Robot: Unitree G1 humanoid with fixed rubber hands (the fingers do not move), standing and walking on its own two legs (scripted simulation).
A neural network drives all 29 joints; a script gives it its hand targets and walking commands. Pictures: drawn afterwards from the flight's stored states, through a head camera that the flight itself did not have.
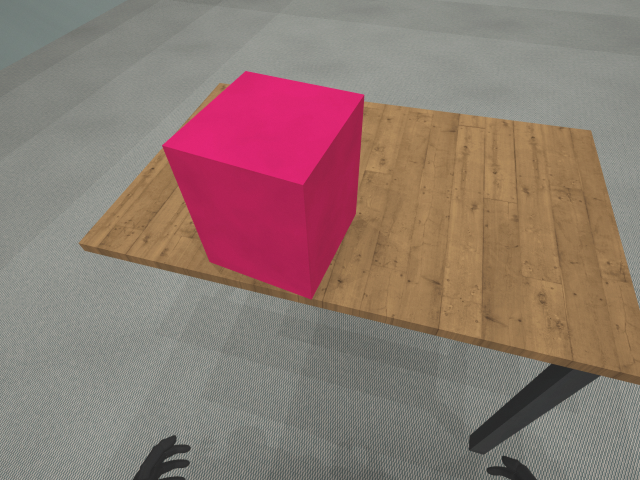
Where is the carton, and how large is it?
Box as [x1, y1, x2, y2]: [162, 71, 363, 299]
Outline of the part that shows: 245,71 166,141 162,146 209,261 311,299 355,214 363,94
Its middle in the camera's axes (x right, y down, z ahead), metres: -0.06 -0.09 +0.62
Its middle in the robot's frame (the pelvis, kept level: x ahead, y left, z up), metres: +0.53 +0.07 +0.05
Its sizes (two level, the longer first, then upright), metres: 0.210 0.200 0.250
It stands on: a table, 0.69 m high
